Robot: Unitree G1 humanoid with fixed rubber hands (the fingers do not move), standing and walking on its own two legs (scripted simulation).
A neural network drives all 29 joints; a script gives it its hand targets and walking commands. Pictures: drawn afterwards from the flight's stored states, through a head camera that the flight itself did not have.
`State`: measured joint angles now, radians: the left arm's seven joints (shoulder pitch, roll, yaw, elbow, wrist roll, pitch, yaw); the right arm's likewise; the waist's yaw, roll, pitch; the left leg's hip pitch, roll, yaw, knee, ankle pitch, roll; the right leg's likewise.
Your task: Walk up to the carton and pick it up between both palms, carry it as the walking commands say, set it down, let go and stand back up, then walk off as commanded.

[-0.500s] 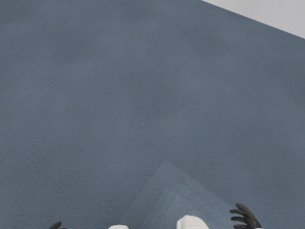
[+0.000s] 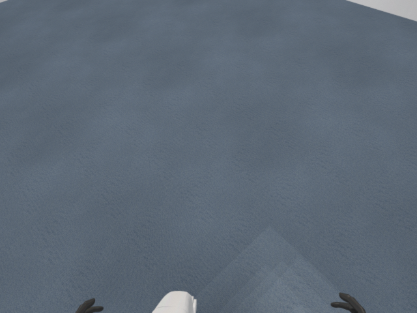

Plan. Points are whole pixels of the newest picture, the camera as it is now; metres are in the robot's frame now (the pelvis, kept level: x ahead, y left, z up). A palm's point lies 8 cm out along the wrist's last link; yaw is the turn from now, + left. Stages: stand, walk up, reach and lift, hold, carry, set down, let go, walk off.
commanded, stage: walk up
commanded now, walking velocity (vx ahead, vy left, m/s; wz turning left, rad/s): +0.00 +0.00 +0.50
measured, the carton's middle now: out of the picture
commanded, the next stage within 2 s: none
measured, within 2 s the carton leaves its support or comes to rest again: neither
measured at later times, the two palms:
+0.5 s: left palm out of the picture +0.00 +0.33 -0.13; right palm (323, 305) +0.15 -0.19 -0.10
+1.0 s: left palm out of the picture -0.08 +0.26 -0.10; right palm (296, 252) +0.26 -0.17 -0.13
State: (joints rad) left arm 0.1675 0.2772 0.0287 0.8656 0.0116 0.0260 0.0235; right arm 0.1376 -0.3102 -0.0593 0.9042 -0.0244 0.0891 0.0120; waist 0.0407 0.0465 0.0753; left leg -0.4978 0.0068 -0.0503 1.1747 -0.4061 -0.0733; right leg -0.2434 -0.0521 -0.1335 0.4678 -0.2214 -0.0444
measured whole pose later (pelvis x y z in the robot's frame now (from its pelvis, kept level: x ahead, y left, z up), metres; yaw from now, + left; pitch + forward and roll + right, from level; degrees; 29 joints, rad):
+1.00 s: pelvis +0.02 +0.01 +0.00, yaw +31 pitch +0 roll +2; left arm 0.35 0.23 0.06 0.73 0.02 0.02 0.04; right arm 0.14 -0.31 -0.05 0.82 -0.01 0.07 0.05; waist 0.01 0.02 0.11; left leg -0.40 0.06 0.07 0.77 -0.36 -0.07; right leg -0.13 -0.13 -0.25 0.50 -0.34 0.01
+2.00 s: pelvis +0.04 +0.09 -0.02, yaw +63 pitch +2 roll +0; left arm 0.45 0.30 0.06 0.78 0.04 0.00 -0.01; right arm 0.13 -0.28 -0.03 0.70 -0.01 -0.02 0.06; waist 0.05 -0.04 0.00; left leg -0.31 -0.02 0.13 0.60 -0.32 0.07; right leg -0.25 -0.21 -0.17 0.85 -0.48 0.08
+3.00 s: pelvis +0.15 +0.48 +0.00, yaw +82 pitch +0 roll -1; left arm 0.25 0.25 0.04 0.78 0.04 -0.03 -0.03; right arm 0.36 -0.26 -0.04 0.85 -0.01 -0.07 0.02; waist -0.03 -0.02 0.01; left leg -0.12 0.00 0.14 0.41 -0.30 0.06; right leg -0.44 -0.10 -0.08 1.05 -0.34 0.03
